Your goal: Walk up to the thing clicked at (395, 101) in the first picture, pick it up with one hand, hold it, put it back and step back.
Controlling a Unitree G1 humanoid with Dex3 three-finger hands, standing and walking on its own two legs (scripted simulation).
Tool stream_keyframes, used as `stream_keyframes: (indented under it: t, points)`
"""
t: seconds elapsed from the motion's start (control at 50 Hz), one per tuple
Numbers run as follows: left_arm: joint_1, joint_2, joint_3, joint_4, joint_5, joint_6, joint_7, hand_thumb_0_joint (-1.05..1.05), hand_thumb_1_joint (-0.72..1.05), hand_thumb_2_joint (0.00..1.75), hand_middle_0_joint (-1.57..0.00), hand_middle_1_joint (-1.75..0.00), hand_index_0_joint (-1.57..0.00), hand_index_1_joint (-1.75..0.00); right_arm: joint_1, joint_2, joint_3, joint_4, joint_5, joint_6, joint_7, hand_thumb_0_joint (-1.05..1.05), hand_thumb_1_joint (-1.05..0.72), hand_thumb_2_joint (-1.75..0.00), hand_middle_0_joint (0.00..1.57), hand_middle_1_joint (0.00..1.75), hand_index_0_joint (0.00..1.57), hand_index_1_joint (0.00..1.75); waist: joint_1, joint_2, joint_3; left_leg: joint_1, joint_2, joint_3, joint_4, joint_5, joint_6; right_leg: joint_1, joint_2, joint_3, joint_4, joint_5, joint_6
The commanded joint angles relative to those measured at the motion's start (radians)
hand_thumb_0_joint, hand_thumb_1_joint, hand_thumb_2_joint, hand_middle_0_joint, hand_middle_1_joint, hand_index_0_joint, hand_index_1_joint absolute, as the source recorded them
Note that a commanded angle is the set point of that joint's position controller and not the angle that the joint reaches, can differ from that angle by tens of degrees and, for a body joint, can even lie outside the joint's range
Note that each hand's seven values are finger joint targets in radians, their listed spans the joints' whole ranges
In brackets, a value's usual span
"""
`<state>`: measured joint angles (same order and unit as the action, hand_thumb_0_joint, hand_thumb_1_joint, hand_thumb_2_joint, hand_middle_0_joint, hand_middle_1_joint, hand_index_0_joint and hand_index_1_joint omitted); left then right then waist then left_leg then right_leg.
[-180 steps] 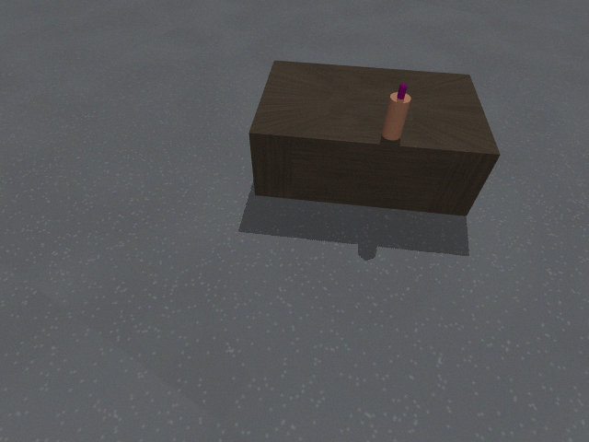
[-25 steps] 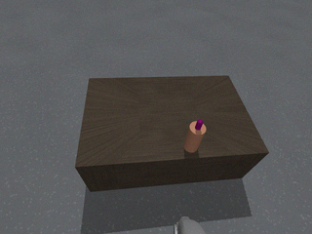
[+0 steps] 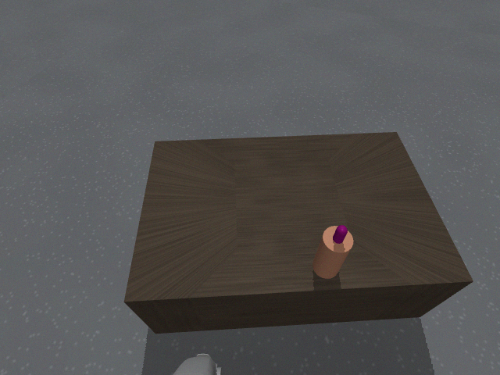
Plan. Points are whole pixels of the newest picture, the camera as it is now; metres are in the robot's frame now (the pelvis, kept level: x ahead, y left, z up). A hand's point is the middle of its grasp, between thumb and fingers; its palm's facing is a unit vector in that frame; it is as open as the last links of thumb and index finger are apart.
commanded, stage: walk up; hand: right
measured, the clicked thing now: (333, 249) +0.47 -0.20 -0.29
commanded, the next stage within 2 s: stand in 1.46 s
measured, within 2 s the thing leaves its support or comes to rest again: neither
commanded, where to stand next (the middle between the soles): +0.08 +0.00 m, yaw +2 degrees
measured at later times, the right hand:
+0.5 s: hand out of the picture +0.11 -0.25 -0.15, palm faces -0.03 +0.94 -0.34, open 7.4 cm
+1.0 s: hand out of the picture +0.09 -0.25 -0.14, palm faces -0.01 +0.94 -0.35, open 7.4 cm
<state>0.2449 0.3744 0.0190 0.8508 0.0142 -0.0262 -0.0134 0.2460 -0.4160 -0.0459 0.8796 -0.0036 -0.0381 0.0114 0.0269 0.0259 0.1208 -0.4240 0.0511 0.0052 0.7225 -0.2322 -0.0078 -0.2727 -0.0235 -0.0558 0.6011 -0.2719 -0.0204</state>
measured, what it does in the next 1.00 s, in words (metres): steps on the spot: left foot, then right foot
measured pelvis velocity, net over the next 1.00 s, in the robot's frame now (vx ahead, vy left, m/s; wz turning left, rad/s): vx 0.02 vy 0.00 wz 0.01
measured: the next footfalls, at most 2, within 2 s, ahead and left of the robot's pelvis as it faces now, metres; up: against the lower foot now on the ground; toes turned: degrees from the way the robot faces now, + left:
left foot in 0.04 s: +0.12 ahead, +0.13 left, +0.00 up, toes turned -1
right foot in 0.30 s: +0.01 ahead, -0.14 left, +0.00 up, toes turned -1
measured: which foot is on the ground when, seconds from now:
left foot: up 0.00-0.02, down 0.04-1.00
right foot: down 0.00-0.06, up 0.08-0.28, down 0.30-1.00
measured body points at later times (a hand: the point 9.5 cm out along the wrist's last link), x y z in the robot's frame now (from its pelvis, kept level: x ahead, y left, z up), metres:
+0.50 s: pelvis +0.00 +0.00 +0.00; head +0.01 -0.01 +0.45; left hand +0.03 +0.32 -0.13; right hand +0.11 -0.30 -0.13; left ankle +0.09 +0.13 -0.73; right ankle -0.03 -0.14 -0.73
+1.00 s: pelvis +0.02 +0.00 +0.01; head +0.03 +0.01 +0.46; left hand +0.12 +0.30 -0.12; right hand +0.09 -0.30 -0.11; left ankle +0.09 +0.13 -0.73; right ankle -0.03 -0.14 -0.73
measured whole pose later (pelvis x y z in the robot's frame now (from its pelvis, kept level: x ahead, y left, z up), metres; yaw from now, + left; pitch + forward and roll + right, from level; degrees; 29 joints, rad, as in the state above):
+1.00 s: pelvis +0.02 +0.00 +0.01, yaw +0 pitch -2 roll -1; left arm 0.07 0.36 0.00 1.11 0.01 0.00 -0.01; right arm 0.09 -0.35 -0.01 1.14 -0.01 -0.01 0.02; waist -0.02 -0.01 0.05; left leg -0.27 0.03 0.00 0.42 -0.12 -0.01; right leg -0.06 -0.03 -0.01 0.38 -0.29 0.03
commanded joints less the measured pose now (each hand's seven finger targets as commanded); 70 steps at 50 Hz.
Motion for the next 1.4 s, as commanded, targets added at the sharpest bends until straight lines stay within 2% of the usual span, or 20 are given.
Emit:
stream_keyframes:
  t: [0.0,0.02,0.04,0.06,0.08,0.14,0.24,0.28,0.3,0.32,0.34,0.36,0.38,0.42,0.5,0.7,0.84,1.04,1.2,1.38]
  points:
    - [-0.077,0.220,0.061,-0.079,-0.018,0.012,0.015,0.00,0.90,0.90,-0.20,-0.30,-0.20,-0.30,0.106,-0.165,-0.053,-0.001,-0.009,-0.026,-0.031,0.00,-0.90,-0.90,0.20,0.30,0.20,0.30,-0.054,-0.119,-0.154,0.277,-0.042,0.034,-0.178,0.176,0.025,-0.125,-0.162,0.120,0.029,0.233,-0.119]
    - [-0.051,0.189,0.051,-0.070,-0.021,0.022,0.015,0.00,0.90,0.90,-0.20,-0.30,-0.20,-0.30,0.095,-0.212,-0.063,-0.005,-0.020,-0.030,-0.035,0.00,-0.90,-0.90,0.20,0.30,0.20,0.30,-0.048,-0.012,-0.152,0.291,0.057,-0.097,-0.256,0.190,0.053,-0.177,-0.110,0.106,0.097,0.073,-0.075]
    - [0.003,0.153,0.044,-0.055,-0.036,0.033,0.016,0.00,0.90,0.90,-0.20,-0.30,-0.20,-0.30,0.045,-0.262,-0.067,-0.029,-0.030,-0.034,-0.036,0.00,-0.90,-0.90,0.20,0.30,0.20,0.30,-0.009,0.133,-0.165,0.254,0.246,-0.374,-0.359,0.139,0.127,-0.191,-0.002,0.063,0.215,-0.118,-0.019]
    - [0.036,0.195,0.051,-0.022,-0.035,0.050,0.024,0.00,0.90,0.90,-0.20,-0.30,-0.20,-0.30,-0.014,-0.286,-0.065,-0.047,-0.016,-0.033,-0.035,0.00,-0.90,-0.90,0.20,0.30,0.20,0.30,-0.001,0.122,-0.157,0.168,0.331,-0.455,-0.393,0.087,0.232,-0.133,0.013,0.102,0.330,-0.318,-0.010]
    - [0.034,0.225,0.060,0.009,-0.028,0.058,0.029,0.00,0.90,0.90,-0.20,-0.30,-0.20,-0.30,-0.060,-0.295,-0.069,-0.043,-0.015,-0.027,-0.037,0.00,-0.90,-0.90,0.20,0.30,0.20,0.30,-0.004,0.137,-0.139,0.099,0.347,-0.485,-0.412,-0.021,0.266,-0.096,-0.023,0.127,0.376,-0.328,-0.009]
    - [0.017,0.232,0.075,0.045,-0.019,0.056,0.015,0.00,0.90,0.90,-0.20,-0.30,-0.20,-0.30,-0.113,-0.254,-0.054,-0.045,-0.027,-0.023,-0.042,0.00,-0.90,-0.90,0.20,0.30,0.20,0.30,0.001,0.155,-0.119,0.036,0.224,-0.289,-0.374,-0.041,0.209,-0.072,-0.023,0.130,0.370,-0.257,-0.014]
    - [0.046,0.190,0.068,0.100,-0.010,0.034,0.010,0.00,0.90,0.90,-0.20,-0.30,-0.20,-0.30,-0.109,-0.238,-0.050,-0.023,-0.028,-0.003,-0.027,0.00,-0.90,-0.90,0.20,0.30,0.20,0.30,-0.011,0.181,-0.199,0.163,0.170,-0.234,-0.315,-0.145,0.172,-0.006,0.006,0.043,0.062,-0.244,0.001]
    - [0.094,0.176,0.063,0.142,0.001,0.014,0.020,0.00,0.90,0.90,-0.20,-0.30,-0.20,-0.30,-0.142,-0.214,-0.039,-0.023,-0.017,0.012,-0.021,0.00,-0.90,-0.90,0.20,0.30,0.20,0.30,0.022,0.127,-0.207,0.132,0.139,-0.165,-0.216,-0.083,0.137,0.101,0.012,0.028,-0.169,-0.078,-0.001]
    - [0.072,0.203,0.066,0.142,0.012,0.002,0.029,0.00,0.90,0.90,-0.20,-0.30,-0.20,-0.30,-0.152,-0.173,-0.026,-0.023,-0.006,0.015,-0.019,0.00,-0.90,-0.90,0.20,0.30,0.20,0.30,0.018,0.059,-0.192,0.089,0.118,-0.134,-0.157,-0.025,0.100,0.130,-0.031,0.105,-0.213,-0.046,-0.013]
    - [0.019,0.247,0.075,0.125,0.023,-0.010,0.034,0.00,0.90,0.90,-0.20,-0.30,-0.20,-0.30,-0.138,-0.125,-0.010,-0.023,0.004,0.014,-0.015,0.00,-0.90,-0.90,0.20,0.30,0.20,0.30,-0.003,-0.071,-0.155,0.013,0.053,-0.090,-0.085,0.007,0.050,0.108,-0.153,0.323,-0.267,-0.062,-0.058]
    - [-0.087,0.302,0.077,0.105,0.021,-0.010,0.030,0.00,0.90,0.90,-0.20,-0.30,-0.20,-0.30,-0.165,-0.124,-0.011,-0.003,0.005,0.015,-0.018,0.00,-0.90,-0.90,0.20,0.30,0.20,0.30,-0.028,-0.150,-0.093,0.061,-0.012,-0.021,-0.105,-0.140,0.028,-0.041,-0.230,0.379,-0.266,-0.116,-0.114]
    - [-0.170,0.294,0.067,0.080,0.020,-0.008,0.024,0.00,0.90,0.90,-0.20,-0.30,-0.20,-0.30,-0.140,-0.149,-0.023,0.031,0.000,0.012,-0.016,0.00,-0.90,-0.90,0.20,0.30,0.20,0.30,-0.061,-0.144,-0.069,0.209,0.002,-0.038,-0.099,-0.147,0.026,-0.174,-0.230,0.343,-0.234,-0.126,-0.118]
    - [-0.181,0.245,0.053,0.075,0.010,-0.009,0.021,0.00,0.90,0.90,-0.20,-0.30,-0.20,-0.30,-0.118,-0.167,-0.029,0.048,-0.003,0.003,-0.014,0.00,-0.90,-0.90,0.20,0.30,0.20,0.30,-0.083,-0.097,-0.066,0.282,0.022,-0.058,-0.176,-0.065,0.033,-0.201,-0.181,0.249,-0.195,-0.085,-0.075]
    - [-0.117,0.203,0.043,0.115,-0.007,-0.012,0.021,0.00,0.90,0.90,-0.20,-0.30,-0.20,-0.30,-0.167,-0.173,-0.024,0.054,0.003,-0.006,-0.008,0.00,-0.90,-0.90,0.20,0.30,0.20,0.30,-0.045,-0.039,-0.090,0.273,0.087,-0.144,-0.234,0.090,0.069,-0.115,-0.074,0.130,-0.174,-0.044,-0.019]
    - [-0.109,0.218,0.043,0.143,-0.001,-0.011,0.015,0.00,0.90,0.90,-0.20,-0.30,-0.20,-0.30,-0.193,-0.171,-0.014,0.077,-0.003,0.004,-0.002,0.00,-0.90,-0.90,0.20,0.30,0.20,0.30,-0.034,-0.093,-0.046,0.181,0.060,-0.131,-0.287,-0.119,0.051,-0.072,-0.090,0.175,-0.259,-0.211,-0.033]
    - [-0.143,0.210,0.038,0.179,-0.013,-0.008,0.023,0.00,0.90,0.90,-0.20,-0.30,-0.20,-0.30,-0.190,-0.154,0.001,0.159,-0.001,-0.007,-0.008,0.00,-0.90,-0.90,0.20,0.30,0.20,0.30,-0.022,-0.036,-0.155,0.266,0.069,-0.097,-0.297,0.266,0.040,0.112,-0.093,0.117,-0.253,0.134,-0.014]
    - [-0.183,0.200,0.031,0.197,-0.009,0.004,0.020,0.00,0.90,0.90,-0.20,-0.30,-0.20,-0.30,-0.217,-0.153,-0.002,0.181,-0.006,0.002,-0.011,0.00,-0.90,-0.90,0.20,0.30,0.20,0.30,-0.028,-0.006,-0.122,0.229,0.075,-0.121,-0.376,0.061,0.035,0.117,-0.086,0.107,-0.299,0.016,-0.014]
    - [-0.201,0.191,0.031,0.221,-0.011,0.004,0.019,0.00,0.90,0.90,-0.20,-0.30,-0.20,-0.30,-0.214,-0.146,0.001,0.199,-0.003,-0.004,-0.015,0.00,-0.90,-0.90,0.20,0.30,0.20,0.30,-0.032,-0.009,-0.187,0.299,0.080,-0.093,-0.353,0.303,0.036,0.173,-0.094,0.094,-0.309,0.168,0.000]
    - [-0.197,0.182,0.026,0.238,-0.008,0.009,0.018,0.00,0.90,0.90,-0.20,-0.30,-0.20,-0.30,-0.231,-0.149,-0.003,0.202,-0.003,0.003,-0.016,0.00,-0.90,-0.90,0.20,0.30,0.20,0.30,-0.034,-0.005,-0.159,0.292,0.079,-0.108,-0.396,0.193,0.034,0.160,-0.090,0.083,-0.328,0.104,0.006]
    - [-0.186,0.184,0.030,0.242,-0.002,0.006,0.020,0.00,0.90,0.90,-0.20,-0.30,-0.20,-0.30,-0.235,-0.139,-0.004,0.206,-0.003,0.006,-0.014,0.00,-0.90,-0.90,0.20,0.30,0.20,0.30,-0.038,-0.027,-0.159,0.319,0.067,-0.092,-0.382,0.213,0.031,0.153,-0.097,0.081,-0.348,0.126,0.009]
